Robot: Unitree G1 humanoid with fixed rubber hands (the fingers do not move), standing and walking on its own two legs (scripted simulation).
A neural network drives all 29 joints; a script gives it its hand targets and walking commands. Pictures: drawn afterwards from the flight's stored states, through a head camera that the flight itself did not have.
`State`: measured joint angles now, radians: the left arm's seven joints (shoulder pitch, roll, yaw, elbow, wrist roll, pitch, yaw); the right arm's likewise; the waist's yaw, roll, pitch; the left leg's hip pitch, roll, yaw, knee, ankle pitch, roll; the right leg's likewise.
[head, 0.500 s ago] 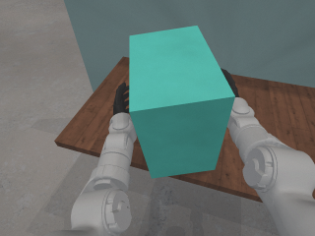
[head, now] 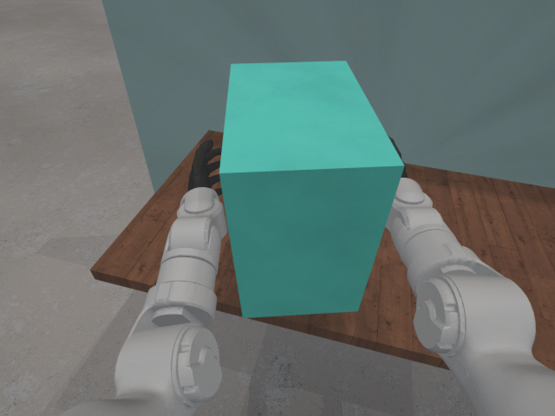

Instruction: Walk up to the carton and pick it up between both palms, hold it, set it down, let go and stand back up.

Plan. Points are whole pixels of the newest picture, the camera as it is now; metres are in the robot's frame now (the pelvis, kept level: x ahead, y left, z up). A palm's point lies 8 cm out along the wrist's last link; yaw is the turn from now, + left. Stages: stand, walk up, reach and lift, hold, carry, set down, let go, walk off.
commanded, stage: reach and lift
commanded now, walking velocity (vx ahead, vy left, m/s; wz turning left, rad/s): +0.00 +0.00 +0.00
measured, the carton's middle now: (294, 188) +0.45 +0.06 +0.14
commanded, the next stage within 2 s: none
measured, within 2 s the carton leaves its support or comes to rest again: neither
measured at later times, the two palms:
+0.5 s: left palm (197, 159) +0.38 +0.19 +0.23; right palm (411, 167) +0.41 -0.09 +0.24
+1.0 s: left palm (190, 135) +0.38 +0.19 +0.26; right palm (419, 145) +0.39 -0.09 +0.28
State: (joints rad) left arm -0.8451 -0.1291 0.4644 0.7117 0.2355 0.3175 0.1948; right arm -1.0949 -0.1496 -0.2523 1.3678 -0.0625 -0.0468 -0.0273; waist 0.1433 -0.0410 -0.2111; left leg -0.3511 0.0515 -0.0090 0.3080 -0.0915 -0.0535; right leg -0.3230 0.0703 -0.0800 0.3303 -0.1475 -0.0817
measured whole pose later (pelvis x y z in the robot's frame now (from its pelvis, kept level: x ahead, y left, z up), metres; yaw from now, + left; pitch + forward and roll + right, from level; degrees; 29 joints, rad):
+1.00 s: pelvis +0.00 +0.04 +0.00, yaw +1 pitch -4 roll -1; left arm -0.92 0.01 0.32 0.54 0.21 0.74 0.13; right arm -1.10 -0.14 -0.02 1.02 0.28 0.41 -0.19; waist -0.05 -0.04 -0.16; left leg -0.15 0.01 -0.01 0.40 -0.18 0.00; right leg -0.07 0.03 -0.08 0.33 -0.18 -0.03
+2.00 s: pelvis +0.00 +0.06 +0.00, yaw +0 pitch -3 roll -2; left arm -1.03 0.06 0.32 0.59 0.17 0.84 0.10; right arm -1.18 -0.20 0.06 0.98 0.41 0.59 -0.26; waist -0.08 0.00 -0.20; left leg -0.18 0.01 0.01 0.43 -0.20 0.02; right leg -0.08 0.03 -0.06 0.30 -0.16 -0.01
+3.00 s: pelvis +0.00 +0.05 +0.00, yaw +0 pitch -3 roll -2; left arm -1.12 0.11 0.36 0.63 0.16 0.90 0.08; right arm -1.25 -0.21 0.07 0.97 0.44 0.68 -0.30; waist -0.07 0.01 -0.23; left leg -0.19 0.02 0.00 0.42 -0.19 0.00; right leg -0.09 0.05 -0.07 0.29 -0.16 -0.03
